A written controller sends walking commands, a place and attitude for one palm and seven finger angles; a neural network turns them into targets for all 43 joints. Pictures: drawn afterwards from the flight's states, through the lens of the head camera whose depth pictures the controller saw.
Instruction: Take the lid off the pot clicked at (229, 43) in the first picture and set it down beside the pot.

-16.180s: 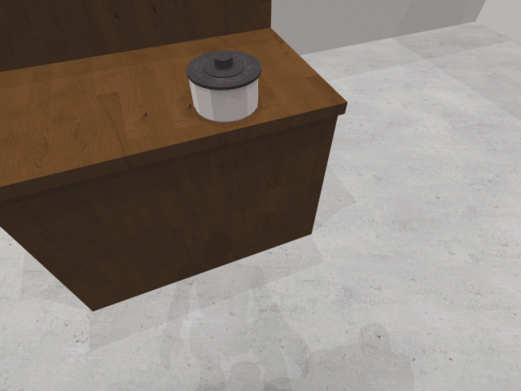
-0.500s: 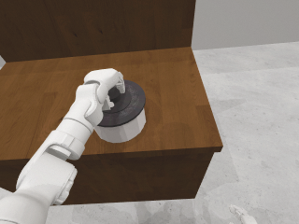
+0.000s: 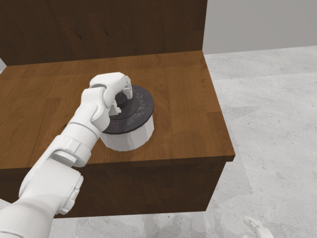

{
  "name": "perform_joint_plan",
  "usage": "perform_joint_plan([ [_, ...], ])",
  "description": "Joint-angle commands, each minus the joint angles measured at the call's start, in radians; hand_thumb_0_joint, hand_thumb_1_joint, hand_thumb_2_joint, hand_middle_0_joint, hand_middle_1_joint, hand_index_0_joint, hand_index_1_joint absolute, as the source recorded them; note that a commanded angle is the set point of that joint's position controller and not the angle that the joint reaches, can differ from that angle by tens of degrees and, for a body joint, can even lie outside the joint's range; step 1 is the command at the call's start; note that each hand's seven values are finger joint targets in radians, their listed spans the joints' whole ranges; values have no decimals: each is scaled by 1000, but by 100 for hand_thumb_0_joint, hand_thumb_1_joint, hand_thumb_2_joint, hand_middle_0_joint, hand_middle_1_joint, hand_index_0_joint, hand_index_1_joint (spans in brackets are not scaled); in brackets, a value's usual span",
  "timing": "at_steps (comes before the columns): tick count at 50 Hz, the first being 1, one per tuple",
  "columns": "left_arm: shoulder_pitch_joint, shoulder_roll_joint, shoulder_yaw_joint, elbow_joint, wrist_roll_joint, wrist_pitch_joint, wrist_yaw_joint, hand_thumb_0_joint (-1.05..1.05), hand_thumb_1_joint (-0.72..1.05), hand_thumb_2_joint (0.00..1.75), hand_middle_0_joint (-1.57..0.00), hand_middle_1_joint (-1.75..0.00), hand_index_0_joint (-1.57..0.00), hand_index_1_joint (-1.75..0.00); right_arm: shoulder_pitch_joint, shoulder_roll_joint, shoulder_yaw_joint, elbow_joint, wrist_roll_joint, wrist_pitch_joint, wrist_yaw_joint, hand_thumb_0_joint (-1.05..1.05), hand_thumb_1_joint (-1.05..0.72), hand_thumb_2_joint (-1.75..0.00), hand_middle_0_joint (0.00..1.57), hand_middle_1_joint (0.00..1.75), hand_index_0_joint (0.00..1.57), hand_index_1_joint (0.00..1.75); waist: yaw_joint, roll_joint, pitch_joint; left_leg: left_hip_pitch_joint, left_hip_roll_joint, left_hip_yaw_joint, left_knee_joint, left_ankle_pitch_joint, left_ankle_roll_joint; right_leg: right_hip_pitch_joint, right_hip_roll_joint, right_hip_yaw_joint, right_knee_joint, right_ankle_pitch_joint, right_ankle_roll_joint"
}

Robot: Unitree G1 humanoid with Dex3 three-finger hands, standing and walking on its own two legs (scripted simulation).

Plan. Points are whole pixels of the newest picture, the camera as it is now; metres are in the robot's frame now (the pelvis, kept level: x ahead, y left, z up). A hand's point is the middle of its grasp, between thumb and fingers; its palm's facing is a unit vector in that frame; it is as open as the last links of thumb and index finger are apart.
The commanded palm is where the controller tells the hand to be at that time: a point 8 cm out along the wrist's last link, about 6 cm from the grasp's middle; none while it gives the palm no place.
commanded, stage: close the fingers and squeeze the knob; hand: left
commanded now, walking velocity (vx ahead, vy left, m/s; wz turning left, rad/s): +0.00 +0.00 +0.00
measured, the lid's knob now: (119, 101) +0.47 +0.12 +0.09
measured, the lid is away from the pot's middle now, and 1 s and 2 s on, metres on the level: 0.00 0.01 0.02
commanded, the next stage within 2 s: lift the lid straight up in 0.38 s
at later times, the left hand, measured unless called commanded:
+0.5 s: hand (115, 103) +0.44 +0.12 +0.11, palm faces -0.32 -0.07 -0.95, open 8.1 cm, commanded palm +0.42 +0.13 +0.18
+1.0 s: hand (112, 94) +0.44 +0.12 +0.14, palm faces -0.28 -0.08 -0.96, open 8.1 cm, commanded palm +0.42 +0.13 +0.22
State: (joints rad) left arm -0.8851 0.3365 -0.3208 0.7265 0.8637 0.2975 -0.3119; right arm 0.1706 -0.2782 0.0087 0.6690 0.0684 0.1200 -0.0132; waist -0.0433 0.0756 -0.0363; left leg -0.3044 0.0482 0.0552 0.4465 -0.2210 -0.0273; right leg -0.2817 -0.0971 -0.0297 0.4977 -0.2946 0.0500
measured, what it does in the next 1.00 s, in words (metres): stands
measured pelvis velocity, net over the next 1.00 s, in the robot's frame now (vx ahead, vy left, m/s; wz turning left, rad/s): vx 0.00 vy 0.00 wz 0.01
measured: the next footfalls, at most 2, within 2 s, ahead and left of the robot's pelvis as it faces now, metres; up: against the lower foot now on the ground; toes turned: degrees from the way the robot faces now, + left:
none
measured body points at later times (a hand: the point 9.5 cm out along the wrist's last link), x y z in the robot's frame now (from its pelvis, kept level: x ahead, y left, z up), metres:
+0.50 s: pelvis +0.00 +0.00 +0.00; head +0.03 -0.04 +0.45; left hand +0.45 +0.12 +0.16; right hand +0.14 -0.25 -0.13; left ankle +0.00 +0.15 -0.74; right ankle -0.03 -0.15 -0.74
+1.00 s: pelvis +0.00 +0.00 +0.00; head +0.02 -0.05 +0.45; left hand +0.45 +0.12 +0.20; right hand +0.16 -0.24 -0.13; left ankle +0.00 +0.15 -0.74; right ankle -0.03 -0.15 -0.74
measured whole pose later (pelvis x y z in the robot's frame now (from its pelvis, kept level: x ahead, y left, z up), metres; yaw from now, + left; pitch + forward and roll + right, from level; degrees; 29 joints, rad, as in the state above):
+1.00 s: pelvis +0.00 +0.00 +0.00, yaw +0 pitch +4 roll +1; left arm -0.90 0.35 -0.33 0.64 0.85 0.35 -0.36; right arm 0.13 -0.27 0.02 0.67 0.07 0.10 -0.01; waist -0.03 0.09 -0.03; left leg -0.28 0.04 0.05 0.44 -0.22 -0.03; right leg -0.26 -0.10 -0.04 0.50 -0.30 0.05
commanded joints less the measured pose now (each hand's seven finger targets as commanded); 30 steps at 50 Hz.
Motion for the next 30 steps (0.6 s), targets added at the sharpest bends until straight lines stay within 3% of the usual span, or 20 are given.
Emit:
perform_joint_plan([
  [1, -504, 157, 84, -212, 8, -10, 39, 0, 38, 96, -81, -100, -73, -96, -70, -102, -40, -134, -6, -45, -6, 0, -90, -90, 20, 30, 20, 30, -5, -126, -377, 224, -85, 0, -1, 283, 92, 73, 97, -56, -37, 420, -74],
  [2, -504, 197, 110, -231, 15, -12, 43, 0, 39, 97, -82, -100, -74, -96, -72, -105, -41, -134, -6, -46, -5, 0, -90, -90, 20, 30, 20, 30, -1, -119, -396, 236, -83, 0, 2, 292, 92, 85, 98, -51, -33, 430, -73],
  [5, -468, 130, 61, -217, 9, 2, 41, 0, 42, 98, -83, -101, -75, -97, -81, -96, -41, -136, -2, -45, 2, 0, -90, -90, 20, 30, 20, 30, -5, -125, -369, 234, -84, 1, 5, 311, 90, 68, 100, -57, -32, 443, -72],
  [6, -468, 164, 92, -209, 6, 1, 43, 0, 43, 99, -84, -101, -75, -97, -77, -105, -41, -131, -3, -41, 0, 0, -90, -90, 20, 30, 20, 30, -4, -146, -364, 217, -82, -1, 1, 297, 91, 75, 99, -57, -38, 431, -73],
  [8, -487, 173, 90, -199, 11, 7, 47, 0, 45, 100, -85, -102, -76, -97, -79, -103, -37, -128, -2, -44, -2, 0, -90, -90, 20, 30, 20, 30, -4, -127, -359, 215, -87, 0, -3, 269, 91, 71, 99, -56, -36, 414, -72],
  [10, -506, 148, 67, -202, 10, 10, 45, 0, 46, 101, -85, -102, -77, -97, -79, -102, -36, -124, -1, -42, -2, 0, -90, -90, 20, 30, 20, 30, -8, -124, -352, 218, -86, 0, -7, 268, 89, 59, 99, -58, -37, 409, -72],
  [13, -488, 204, 115, -211, 19, 4, 45, 0, 49, 102, -87, -103, -79, -98, -79, -105, -36, -128, -6, -46, -5, 0, -90, -90, 20, 30, 20, 30, 3, -134, -392, 224, -87, 0, 0, 292, 92, 94, 97, -52, -30, 441, -72],
  [14, -477, 172, 90, -212, 15, 5, 42, 0, 50, 103, -87, -103, -79, -98, -85, -99, -35, -135, -5, -48, -4, 0, -90, -90, 20, 30, 20, 30, 2, -119, -387, 227, -88, 1, 0, 296, 91, 88, 97, -53, -30, 441, -71],
  [16, -467, 165, 89, -185, 12, 6, 38, 0, 52, 103, -88, -104, -80, -99, -81, -103, -37, -128, -3, -42, -3, 0, -90, -90, 20, 30, 20, 30, -4, -150, -360, 212, -84, 0, 2, 296, 91, 76, 98, -55, -37, 434, -72],
  [18, -493, 197, 108, -218, 17, 3, 43, 0, 54, 104, -89, -104, -81, -99, -83, -103, -38, -130, -4, -45, -4, 0, -90, -90, 20, 30, 20, 30, -1, -120, -381, 230, -86, 3, 4, 298, 91, 83, 98, -52, -32, 442, -72],
  [20, -464, 151, 76, -216, 12, 8, 41, 0, 56, 105, -90, -104, -82, -100, -87, -96, -36, -136, -4, -45, 0, 0, -90, -90, 20, 30, 20, 30, 0, -124, -380, 231, -87, -1, 5, 316, 90, 80, 99, -57, -29, 452, -72],
  [22, -485, 181, 95, -249, 17, 3, 42, 0, 56, 105, -91, -105, -82, -100, -89, -101, -37, -138, -4, -42, 1, 0, -90, -90, 20, 30, 20, 30, 1, -115, -394, 237, -83, -1, 3, 321, 89, 89, 99, -53, -28, 455, -73],
  [25, -474, 172, 90, -257, 11, 10, 43, 0, 57, 106, -91, -105, -83, -100, -93, -98, -36, -139, -2, -43, 2, 0, -90, -90, 20, 30, 20, 30, 2, -137, -379, 230, -86, -2, 4, 319, 91, 90, 99, -58, -29, 464, -71],
  [28, -535, 215, 112, -297, 14, 5, 48, 0, 58, 106, -91, -105, -83, -100, -97, -97, -34, -139, -2, -50, -4, 0, -90, -90, 20, 30, 20, 30, 1, -103, -401, 244, -87, -6, 2, 315, 92, 99, 98, -53, -29, 455, -73],
  [30, -557, 198, 95, -318, 12, 8, 50, 0, 58, 106, -91, -105, -83, -100, -97, -94, -33, -135, -2, -57, -3, 0, -90, -90, 20, 30, 20, 30, 0, -88, -414, 261, -86, -13, 6, 340, 90, 95, 100, -55, -24, 467, -74],
])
